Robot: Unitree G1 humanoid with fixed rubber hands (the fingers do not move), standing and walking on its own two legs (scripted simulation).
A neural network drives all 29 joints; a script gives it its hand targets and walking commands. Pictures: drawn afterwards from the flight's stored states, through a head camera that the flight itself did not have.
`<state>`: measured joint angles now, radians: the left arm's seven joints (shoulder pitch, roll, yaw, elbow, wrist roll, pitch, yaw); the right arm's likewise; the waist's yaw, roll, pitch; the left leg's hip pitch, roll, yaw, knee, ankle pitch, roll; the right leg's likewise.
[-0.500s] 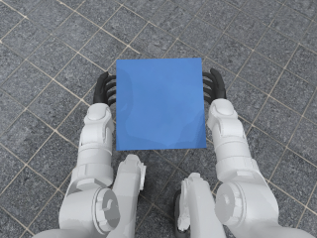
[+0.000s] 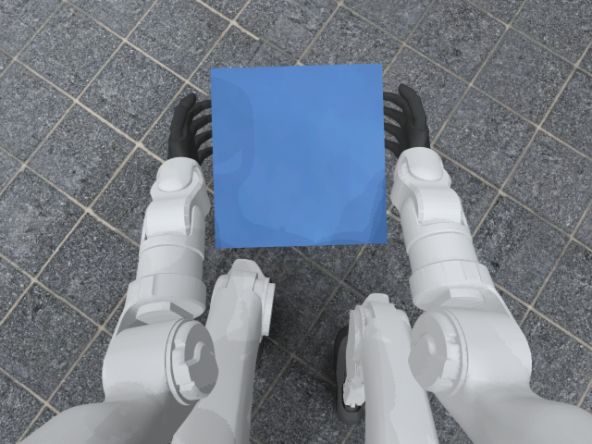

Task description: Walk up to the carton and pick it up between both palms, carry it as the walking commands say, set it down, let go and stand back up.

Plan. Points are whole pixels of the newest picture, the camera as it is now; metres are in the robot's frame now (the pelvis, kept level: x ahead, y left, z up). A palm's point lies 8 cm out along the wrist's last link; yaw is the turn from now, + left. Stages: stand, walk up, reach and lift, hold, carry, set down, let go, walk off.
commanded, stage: set down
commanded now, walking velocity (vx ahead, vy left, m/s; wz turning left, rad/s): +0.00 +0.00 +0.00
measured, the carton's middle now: (298, 171) +0.46 +0.08 -0.18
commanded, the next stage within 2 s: none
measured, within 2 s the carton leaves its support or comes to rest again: neither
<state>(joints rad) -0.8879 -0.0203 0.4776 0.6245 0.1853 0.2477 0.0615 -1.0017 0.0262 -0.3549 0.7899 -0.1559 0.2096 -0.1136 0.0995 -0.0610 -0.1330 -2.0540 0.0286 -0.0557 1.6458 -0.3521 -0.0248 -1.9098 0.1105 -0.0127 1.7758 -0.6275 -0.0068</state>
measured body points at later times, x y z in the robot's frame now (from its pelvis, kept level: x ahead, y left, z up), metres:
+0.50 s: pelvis -0.01 +0.00 -0.06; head +0.31 +0.04 +0.25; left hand +0.46 +0.24 -0.20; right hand +0.53 -0.05 -0.19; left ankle +0.15 +0.14 -0.47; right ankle +0.06 -0.11 -0.47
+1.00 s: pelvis -0.01 +0.00 -0.11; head +0.33 +0.03 +0.18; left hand +0.49 +0.25 -0.25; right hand +0.54 -0.04 -0.26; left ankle +0.14 +0.14 -0.47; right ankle +0.06 -0.11 -0.47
